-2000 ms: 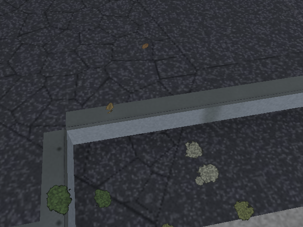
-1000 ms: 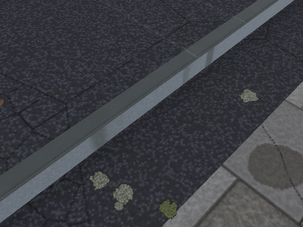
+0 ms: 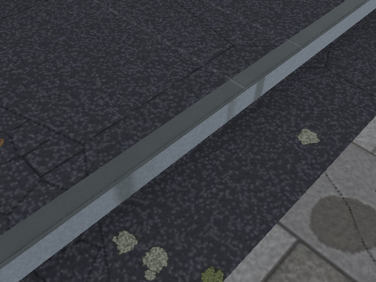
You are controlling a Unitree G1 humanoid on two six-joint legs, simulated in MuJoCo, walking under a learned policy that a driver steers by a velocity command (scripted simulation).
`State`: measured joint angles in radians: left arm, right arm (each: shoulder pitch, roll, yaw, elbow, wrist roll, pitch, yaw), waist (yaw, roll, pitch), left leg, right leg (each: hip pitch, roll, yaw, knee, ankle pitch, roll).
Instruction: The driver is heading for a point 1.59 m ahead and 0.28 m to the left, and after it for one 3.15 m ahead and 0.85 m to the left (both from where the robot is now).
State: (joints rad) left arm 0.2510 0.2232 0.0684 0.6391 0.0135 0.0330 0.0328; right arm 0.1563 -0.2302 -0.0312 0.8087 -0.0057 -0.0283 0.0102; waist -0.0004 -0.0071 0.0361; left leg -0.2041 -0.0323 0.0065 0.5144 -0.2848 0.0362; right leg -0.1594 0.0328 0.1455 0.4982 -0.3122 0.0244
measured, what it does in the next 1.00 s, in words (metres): walks ahead: right foot, then left foot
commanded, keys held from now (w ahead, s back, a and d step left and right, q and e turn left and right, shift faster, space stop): no key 0.12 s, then w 0.88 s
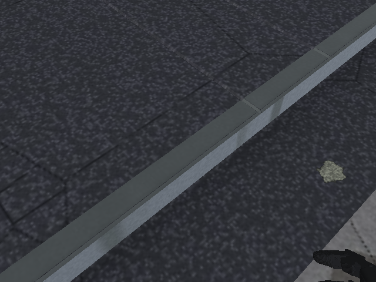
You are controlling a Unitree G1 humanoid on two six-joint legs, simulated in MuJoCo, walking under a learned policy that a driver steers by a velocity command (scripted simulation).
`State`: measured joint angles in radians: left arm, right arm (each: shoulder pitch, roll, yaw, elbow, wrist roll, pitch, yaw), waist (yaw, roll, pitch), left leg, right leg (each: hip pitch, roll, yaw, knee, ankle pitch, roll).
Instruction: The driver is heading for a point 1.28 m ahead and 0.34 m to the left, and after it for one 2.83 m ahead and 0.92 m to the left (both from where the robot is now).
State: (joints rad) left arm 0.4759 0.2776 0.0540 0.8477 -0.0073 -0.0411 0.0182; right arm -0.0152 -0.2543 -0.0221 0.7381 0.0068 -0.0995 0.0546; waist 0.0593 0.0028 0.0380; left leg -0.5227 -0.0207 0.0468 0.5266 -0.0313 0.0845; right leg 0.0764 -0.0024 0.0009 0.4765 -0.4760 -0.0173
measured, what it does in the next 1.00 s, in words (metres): walks ahead: right foot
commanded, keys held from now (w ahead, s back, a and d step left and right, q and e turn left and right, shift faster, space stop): w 0.52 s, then w+q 0.48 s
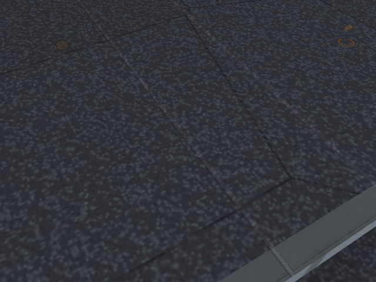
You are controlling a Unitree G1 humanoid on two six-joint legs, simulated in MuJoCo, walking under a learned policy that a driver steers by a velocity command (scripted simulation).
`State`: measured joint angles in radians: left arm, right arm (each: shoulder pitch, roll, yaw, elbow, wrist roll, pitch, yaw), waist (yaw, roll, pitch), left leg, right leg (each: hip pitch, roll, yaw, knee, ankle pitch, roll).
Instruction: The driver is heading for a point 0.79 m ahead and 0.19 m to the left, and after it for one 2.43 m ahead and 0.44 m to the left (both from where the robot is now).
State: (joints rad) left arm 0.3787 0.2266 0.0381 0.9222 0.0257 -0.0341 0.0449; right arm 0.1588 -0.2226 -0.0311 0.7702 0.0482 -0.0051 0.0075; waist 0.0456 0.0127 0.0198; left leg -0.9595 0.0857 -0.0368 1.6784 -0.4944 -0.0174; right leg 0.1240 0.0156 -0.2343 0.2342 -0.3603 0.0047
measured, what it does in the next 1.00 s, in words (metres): climbs, turning left: left foot 0.14 m higher, then right foot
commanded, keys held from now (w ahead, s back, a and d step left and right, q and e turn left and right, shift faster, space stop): w+q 0.42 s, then w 0.58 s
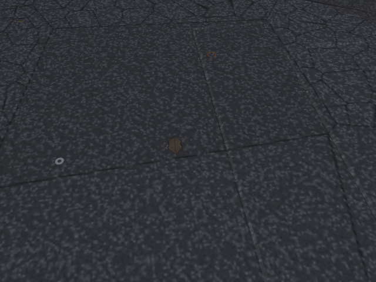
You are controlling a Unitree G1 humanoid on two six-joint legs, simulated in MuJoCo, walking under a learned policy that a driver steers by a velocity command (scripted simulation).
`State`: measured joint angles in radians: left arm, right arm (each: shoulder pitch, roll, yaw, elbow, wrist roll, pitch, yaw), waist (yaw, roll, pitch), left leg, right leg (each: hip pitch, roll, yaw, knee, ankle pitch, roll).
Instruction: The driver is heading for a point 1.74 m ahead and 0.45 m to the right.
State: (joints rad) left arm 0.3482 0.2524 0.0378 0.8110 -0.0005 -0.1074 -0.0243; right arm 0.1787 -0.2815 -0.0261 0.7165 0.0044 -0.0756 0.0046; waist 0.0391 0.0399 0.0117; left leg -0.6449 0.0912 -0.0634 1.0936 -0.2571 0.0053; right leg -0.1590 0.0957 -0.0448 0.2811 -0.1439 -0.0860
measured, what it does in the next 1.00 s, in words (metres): walks ahead: left foot, then right foot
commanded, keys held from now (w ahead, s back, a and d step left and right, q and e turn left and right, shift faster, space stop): w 0.08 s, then no key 0.64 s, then w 0.28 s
